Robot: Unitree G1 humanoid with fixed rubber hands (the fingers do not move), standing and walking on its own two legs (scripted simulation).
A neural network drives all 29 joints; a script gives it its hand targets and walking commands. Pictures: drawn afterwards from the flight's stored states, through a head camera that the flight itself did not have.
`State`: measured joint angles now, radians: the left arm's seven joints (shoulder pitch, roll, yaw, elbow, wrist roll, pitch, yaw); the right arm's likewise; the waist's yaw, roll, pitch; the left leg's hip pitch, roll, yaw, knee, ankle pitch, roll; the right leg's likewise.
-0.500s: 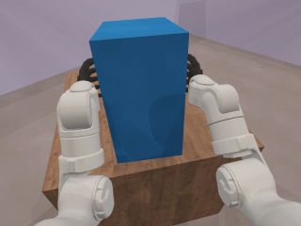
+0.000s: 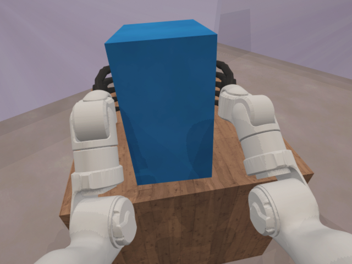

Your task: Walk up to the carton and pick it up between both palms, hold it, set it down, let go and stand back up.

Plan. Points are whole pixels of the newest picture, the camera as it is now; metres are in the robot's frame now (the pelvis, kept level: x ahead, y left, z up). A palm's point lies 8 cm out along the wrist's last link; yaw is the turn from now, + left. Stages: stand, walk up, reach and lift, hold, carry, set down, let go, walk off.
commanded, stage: hold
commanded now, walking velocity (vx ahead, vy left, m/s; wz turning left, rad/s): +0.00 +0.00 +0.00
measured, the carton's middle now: (166, 98) +0.40 +0.01 +0.24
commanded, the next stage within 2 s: none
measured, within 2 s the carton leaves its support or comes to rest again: neither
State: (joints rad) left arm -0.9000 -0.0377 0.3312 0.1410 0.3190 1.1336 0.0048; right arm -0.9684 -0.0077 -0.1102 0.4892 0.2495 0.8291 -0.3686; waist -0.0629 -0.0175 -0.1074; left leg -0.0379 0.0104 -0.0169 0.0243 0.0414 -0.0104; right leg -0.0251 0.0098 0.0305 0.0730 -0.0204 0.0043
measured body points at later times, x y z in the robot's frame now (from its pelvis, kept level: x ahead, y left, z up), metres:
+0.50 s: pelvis +0.01 +0.01 +0.00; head -0.02 +0.03 +0.45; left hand +0.39 +0.14 +0.24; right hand +0.40 -0.12 +0.24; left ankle +0.04 +0.13 -0.76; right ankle +0.02 -0.12 -0.76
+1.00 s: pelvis +0.00 -0.01 -0.01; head -0.08 +0.02 +0.44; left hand +0.37 +0.14 +0.28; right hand +0.38 -0.12 +0.29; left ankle +0.04 +0.13 -0.76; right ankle +0.02 -0.12 -0.76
